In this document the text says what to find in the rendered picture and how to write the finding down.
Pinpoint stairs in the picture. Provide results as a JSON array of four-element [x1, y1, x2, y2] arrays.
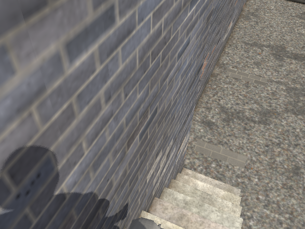
[[125, 167, 243, 229]]

